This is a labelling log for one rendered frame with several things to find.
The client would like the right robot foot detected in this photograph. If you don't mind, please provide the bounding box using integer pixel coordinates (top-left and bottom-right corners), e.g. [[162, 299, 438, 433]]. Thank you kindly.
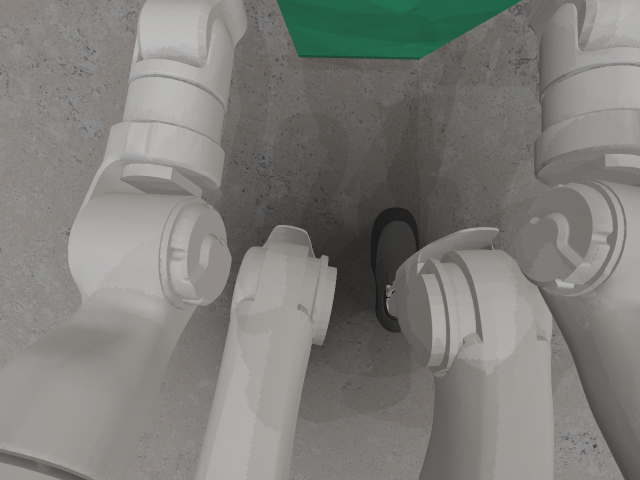
[[371, 207, 419, 333]]

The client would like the carton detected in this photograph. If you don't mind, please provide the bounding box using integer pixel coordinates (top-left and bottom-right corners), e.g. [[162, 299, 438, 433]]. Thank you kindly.
[[277, 0, 522, 60]]

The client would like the left robot forearm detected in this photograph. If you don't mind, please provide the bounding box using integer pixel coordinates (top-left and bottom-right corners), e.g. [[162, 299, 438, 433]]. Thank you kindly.
[[68, 0, 247, 274]]

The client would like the right robot upper arm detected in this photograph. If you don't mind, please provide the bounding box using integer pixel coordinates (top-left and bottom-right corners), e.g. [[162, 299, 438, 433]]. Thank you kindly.
[[514, 178, 640, 480]]

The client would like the right robot forearm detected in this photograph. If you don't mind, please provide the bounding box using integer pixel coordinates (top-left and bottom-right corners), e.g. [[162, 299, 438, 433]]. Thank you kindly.
[[526, 0, 640, 188]]

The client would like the left robot upper arm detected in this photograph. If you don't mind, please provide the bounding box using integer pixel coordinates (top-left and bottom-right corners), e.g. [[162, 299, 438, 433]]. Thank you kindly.
[[0, 192, 232, 480]]

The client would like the robot left thigh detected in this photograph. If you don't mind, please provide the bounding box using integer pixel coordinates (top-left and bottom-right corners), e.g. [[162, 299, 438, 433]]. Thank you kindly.
[[193, 240, 337, 480]]

